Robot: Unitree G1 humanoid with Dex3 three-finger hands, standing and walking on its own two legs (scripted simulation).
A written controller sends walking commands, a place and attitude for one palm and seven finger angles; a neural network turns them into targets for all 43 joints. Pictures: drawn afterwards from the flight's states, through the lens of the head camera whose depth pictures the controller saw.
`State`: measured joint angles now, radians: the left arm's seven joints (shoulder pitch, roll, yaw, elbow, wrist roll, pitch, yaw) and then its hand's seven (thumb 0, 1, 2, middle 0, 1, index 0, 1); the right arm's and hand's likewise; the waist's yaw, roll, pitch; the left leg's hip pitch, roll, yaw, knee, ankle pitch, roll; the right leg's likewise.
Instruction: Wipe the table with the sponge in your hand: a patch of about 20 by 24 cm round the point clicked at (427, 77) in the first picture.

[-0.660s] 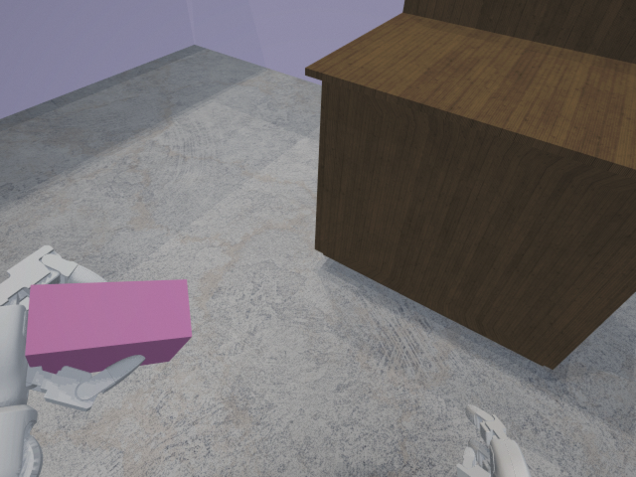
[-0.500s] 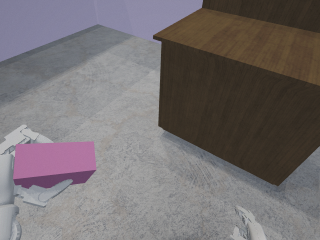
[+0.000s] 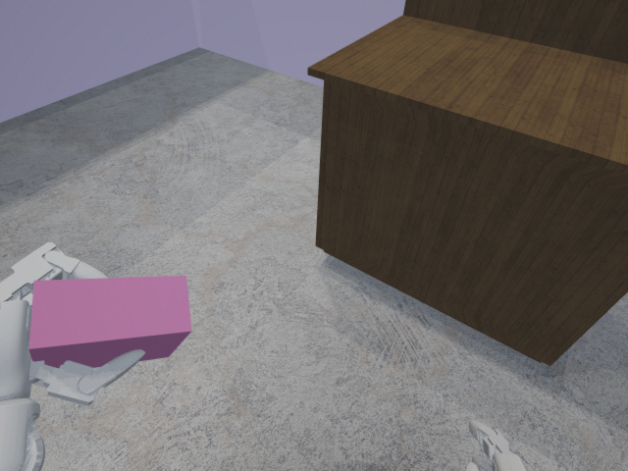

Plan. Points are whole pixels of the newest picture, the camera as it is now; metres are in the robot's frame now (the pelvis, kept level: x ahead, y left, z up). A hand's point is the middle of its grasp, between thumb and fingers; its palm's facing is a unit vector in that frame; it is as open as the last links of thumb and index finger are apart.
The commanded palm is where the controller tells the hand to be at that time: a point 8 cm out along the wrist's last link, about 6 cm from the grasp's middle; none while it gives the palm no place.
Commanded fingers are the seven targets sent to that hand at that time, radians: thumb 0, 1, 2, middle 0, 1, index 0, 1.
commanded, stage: walk to a spot facing it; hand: left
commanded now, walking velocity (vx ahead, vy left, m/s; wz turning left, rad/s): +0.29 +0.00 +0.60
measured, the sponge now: (134, 323) +0.23 +0.20 +0.14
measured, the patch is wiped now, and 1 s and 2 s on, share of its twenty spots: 0.00 0.00 0.00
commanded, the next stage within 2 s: none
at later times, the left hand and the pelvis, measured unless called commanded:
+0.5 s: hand (64, 323) +0.21 +0.25 +0.17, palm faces +0.53 -0.71 -0.47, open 9.7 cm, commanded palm +0.14 +0.29 +0.18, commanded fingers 0.00 0.10 1.30 -1.20 -1.60 -1.20 -1.60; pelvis +0.06 -0.03 -0.01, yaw +16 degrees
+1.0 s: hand out of the picture +0.27 +0.33 +0.19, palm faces +0.72 -0.51 -0.47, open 9.7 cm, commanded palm +0.19 +0.34 +0.18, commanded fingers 0.00 0.10 1.30 -1.20 -1.60 -1.20 -1.60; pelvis +0.19 +0.02 -0.01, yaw +30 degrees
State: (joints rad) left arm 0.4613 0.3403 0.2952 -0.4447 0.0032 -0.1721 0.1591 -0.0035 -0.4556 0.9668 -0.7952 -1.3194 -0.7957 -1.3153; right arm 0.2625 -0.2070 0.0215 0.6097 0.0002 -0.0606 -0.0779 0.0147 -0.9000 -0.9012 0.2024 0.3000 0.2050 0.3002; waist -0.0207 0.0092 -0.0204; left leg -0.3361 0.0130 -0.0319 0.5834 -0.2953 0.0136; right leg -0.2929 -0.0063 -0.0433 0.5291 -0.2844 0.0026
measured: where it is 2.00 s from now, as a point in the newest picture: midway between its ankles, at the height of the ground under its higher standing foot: (264, 408)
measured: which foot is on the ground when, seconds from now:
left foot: down 0.00-0.46, up 0.48-0.80, down 0.82-1.00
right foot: down 0.00-0.16, up 0.18-0.42, down 0.44-0.82, up 0.84-1.00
